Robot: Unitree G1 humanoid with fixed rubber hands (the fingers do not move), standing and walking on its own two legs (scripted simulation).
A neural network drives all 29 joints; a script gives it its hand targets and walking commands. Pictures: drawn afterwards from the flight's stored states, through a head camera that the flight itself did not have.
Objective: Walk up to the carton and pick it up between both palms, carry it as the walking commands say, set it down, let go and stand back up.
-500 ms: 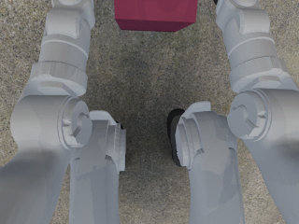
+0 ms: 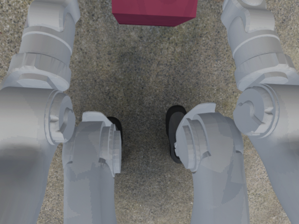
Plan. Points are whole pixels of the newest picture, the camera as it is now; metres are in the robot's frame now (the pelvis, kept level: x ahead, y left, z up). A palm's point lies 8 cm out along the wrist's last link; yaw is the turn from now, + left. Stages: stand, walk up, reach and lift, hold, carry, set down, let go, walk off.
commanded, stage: set down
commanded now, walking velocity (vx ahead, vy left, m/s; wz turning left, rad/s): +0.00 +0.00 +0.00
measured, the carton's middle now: out of the picture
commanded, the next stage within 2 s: let go in 1.62 s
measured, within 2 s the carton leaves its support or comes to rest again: neither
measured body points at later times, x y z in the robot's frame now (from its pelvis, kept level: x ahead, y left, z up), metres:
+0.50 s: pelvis -0.01 +0.00 +0.01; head +0.37 -0.01 +0.23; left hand +0.60 +0.12 -0.16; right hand +0.57 -0.21 -0.15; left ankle +0.08 +0.11 -0.33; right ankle +0.10 -0.12 -0.33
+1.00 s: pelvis -0.02 +0.00 +0.14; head +0.36 -0.02 +0.35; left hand +0.60 +0.13 -0.01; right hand +0.57 -0.21 -0.01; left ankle +0.08 +0.11 -0.33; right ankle +0.10 -0.12 -0.33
